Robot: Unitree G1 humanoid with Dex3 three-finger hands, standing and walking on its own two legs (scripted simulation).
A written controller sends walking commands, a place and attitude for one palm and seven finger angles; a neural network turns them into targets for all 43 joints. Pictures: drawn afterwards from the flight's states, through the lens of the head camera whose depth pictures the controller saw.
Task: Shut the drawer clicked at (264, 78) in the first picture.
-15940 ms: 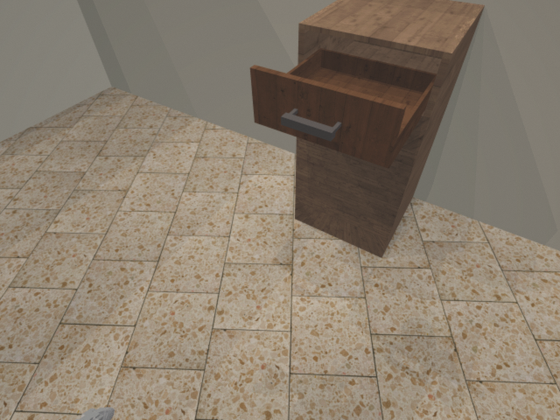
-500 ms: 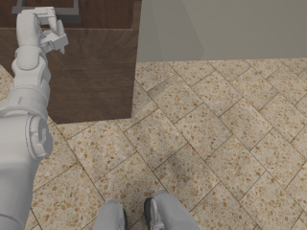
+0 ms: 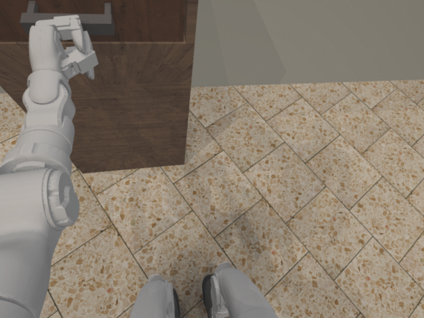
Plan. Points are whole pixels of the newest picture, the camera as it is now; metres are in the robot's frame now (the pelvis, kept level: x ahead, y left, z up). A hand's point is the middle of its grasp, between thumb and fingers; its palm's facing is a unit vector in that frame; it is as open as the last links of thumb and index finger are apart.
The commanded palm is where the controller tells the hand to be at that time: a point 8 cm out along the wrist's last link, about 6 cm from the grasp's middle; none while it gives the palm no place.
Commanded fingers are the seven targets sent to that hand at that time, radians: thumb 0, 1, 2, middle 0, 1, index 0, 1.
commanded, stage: pull the fist back off the drawer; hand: left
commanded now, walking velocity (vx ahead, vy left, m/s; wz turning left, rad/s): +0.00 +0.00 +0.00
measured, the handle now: (70, 16) +0.64 +0.17 +0.10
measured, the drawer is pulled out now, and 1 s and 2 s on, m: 0.00 0.00 0.00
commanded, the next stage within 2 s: draw the hand back to the body in 0.16 s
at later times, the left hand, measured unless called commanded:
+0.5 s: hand (65, 69) +0.51 +0.16 +0.11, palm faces +0.06 -1.00 -0.05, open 3.2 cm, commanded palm +0.46 +0.20 +0.13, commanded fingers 0.00 0.90 0.90 -1.40 -1.60 -1.40 -1.60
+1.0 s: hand out of the picture +0.33 +0.20 +0.18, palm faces +0.20 -0.95 -0.24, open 3.3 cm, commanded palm +0.30 +0.25 +0.20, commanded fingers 0.00 0.90 0.90 -1.40 -1.60 -1.40 -1.60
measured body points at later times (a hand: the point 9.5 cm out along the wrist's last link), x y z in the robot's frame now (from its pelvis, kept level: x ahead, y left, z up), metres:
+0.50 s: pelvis +0.06 -0.01 +0.04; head +0.15 -0.01 +0.48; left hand +0.50 +0.22 +0.12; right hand +0.08 -0.26 -0.08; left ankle +0.02 +0.07 -0.66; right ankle +0.04 -0.10 -0.66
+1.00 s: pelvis +0.05 -0.01 +0.07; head +0.04 -0.02 +0.52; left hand +0.32 +0.25 +0.20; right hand +0.25 -0.22 +0.00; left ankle +0.02 +0.07 -0.66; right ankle +0.04 -0.10 -0.66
